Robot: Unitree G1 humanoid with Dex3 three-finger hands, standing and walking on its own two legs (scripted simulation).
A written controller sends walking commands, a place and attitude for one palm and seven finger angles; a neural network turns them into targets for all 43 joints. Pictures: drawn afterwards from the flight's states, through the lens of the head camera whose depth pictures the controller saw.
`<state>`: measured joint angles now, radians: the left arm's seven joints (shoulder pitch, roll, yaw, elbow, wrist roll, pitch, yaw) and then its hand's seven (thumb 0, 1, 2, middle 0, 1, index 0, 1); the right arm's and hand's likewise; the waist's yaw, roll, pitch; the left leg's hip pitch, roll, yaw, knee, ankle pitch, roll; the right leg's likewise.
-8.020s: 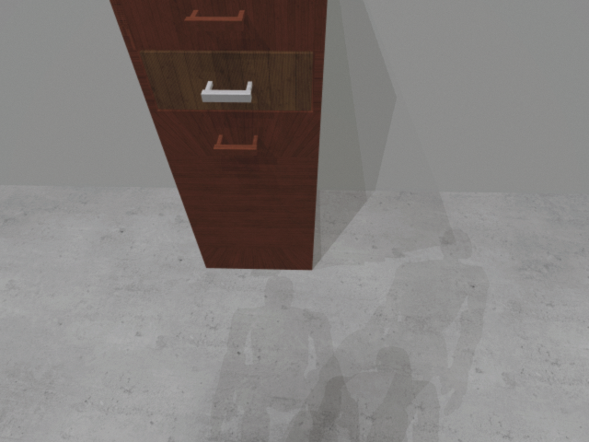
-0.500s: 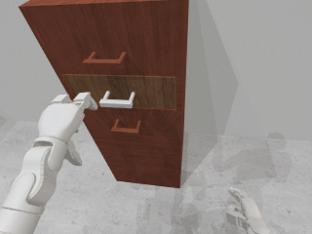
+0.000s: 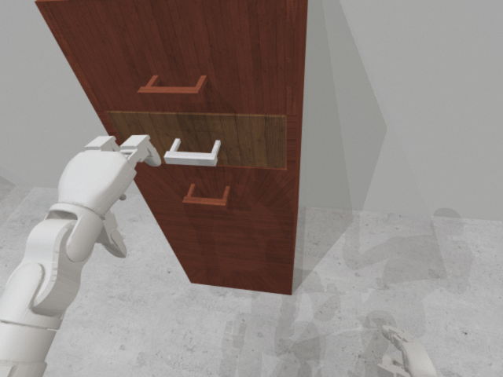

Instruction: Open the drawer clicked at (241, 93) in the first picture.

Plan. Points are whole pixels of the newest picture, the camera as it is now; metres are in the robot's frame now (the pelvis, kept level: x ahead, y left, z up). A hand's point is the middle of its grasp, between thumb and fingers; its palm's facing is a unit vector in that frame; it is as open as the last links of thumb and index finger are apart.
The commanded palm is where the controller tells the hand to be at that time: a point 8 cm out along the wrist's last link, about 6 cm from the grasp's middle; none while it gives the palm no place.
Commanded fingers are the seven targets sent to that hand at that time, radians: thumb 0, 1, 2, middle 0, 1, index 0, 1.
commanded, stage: raise the hand with hooked fingers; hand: left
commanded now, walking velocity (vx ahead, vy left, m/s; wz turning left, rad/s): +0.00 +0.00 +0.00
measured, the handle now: (193, 151) +0.53 +0.21 +0.04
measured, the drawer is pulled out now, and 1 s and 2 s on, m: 0.00 0.00 0.00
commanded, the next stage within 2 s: move the hooked fingers above the handle in 0.02 s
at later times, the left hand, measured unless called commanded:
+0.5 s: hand (138, 184) +0.35 +0.23 +0.13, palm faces +0.04 -0.07 -1.00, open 13.9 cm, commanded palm +0.33 +0.24 +0.20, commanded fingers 0.00 -0.50 0.30 -0.30 -1.20 -0.30 -1.20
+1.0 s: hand (161, 165) +0.41 +0.22 +0.12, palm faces +0.02 -0.07 -1.00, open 13.9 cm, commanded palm +0.39 +0.22 +0.18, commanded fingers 0.00 -0.50 0.30 -0.30 -1.20 -0.30 -1.20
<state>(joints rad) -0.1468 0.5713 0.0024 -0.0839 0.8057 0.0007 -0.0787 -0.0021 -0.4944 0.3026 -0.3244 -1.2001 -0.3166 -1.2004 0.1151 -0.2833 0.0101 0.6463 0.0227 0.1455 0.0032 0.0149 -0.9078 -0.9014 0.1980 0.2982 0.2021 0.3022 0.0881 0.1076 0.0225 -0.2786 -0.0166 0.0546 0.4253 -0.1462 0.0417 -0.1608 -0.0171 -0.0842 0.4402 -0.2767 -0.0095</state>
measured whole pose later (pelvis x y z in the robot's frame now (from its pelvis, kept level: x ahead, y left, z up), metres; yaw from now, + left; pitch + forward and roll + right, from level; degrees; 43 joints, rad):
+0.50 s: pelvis +0.01 -0.01 +0.00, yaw +0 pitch +1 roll +0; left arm -0.31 0.56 -0.03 0.15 0.84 -0.02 -0.09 0.00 -0.49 0.30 -0.32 -1.20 -0.32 -1.20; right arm 0.11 -0.28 0.01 0.65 0.03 0.15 -0.03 0.01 -0.91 -0.90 0.20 0.30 0.20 0.30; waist 0.07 0.09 0.01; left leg -0.30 -0.01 0.04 0.43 -0.15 0.03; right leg -0.18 0.00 -0.10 0.44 -0.29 -0.03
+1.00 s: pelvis +0.03 -0.01 +0.00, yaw -1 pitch +5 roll +0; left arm -0.40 0.54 -0.04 0.28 0.88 0.00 -0.04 0.00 -0.49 0.30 -0.32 -1.20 -0.32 -1.20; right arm 0.17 -0.28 -0.01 0.64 0.04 0.20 -0.02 0.01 -0.91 -0.90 0.20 0.30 0.20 0.30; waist 0.03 0.08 -0.04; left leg -0.37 -0.01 0.07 0.49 -0.21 0.03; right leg -0.26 -0.01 -0.07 0.50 -0.33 -0.02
